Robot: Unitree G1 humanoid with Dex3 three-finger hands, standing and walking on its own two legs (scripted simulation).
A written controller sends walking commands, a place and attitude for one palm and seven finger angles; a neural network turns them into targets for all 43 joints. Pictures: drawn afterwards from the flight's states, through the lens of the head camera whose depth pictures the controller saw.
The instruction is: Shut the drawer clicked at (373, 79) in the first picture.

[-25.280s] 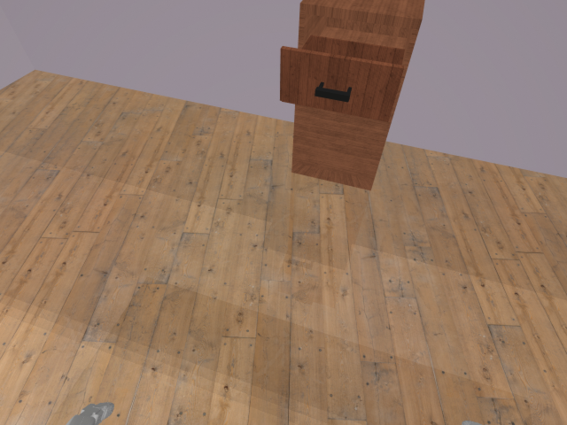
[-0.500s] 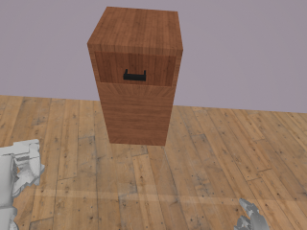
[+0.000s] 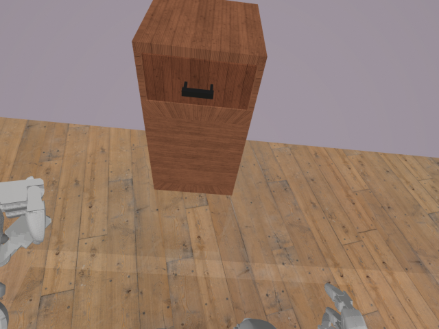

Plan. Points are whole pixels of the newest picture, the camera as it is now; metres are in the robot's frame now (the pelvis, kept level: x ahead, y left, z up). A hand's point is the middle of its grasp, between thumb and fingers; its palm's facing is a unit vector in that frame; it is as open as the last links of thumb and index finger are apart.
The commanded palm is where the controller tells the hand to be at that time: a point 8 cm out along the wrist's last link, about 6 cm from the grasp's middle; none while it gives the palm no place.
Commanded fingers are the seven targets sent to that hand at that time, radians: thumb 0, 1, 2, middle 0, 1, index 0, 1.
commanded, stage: stop stepping back and stand still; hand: left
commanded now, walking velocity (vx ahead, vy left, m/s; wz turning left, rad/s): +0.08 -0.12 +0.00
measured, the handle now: (198, 89) +0.85 +0.09 -0.07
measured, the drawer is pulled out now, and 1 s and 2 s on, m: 0.00 0.00 0.00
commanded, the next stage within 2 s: let the arm hang, fingers relaxed in 0.08 s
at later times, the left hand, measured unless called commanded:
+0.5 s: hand out of the picture +0.08 +0.19 -0.16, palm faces +0.08 -0.97 -0.22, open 3.2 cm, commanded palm none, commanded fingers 0.00 0.90 0.90 -0.72 -0.86 -0.72 -0.86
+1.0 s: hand out of the picture +0.03 +0.16 -0.16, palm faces +0.02 -0.98 -0.18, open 7.1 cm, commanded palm none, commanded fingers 0.00 0.90 0.90 -0.20 -0.30 -0.20 -0.30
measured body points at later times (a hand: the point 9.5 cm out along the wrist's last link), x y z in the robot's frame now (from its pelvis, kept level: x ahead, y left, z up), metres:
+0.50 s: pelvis +0.01 -0.01 +0.00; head +0.03 +0.01 +0.45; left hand +0.08 +0.24 -0.14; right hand +0.09 -0.25 -0.13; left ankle +0.04 +0.11 -0.73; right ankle +0.04 -0.13 -0.73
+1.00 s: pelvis +0.03 -0.01 +0.02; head +0.04 -0.01 +0.47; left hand +0.03 +0.21 -0.14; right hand +0.02 -0.22 -0.15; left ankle +0.04 +0.11 -0.73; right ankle +0.04 -0.13 -0.73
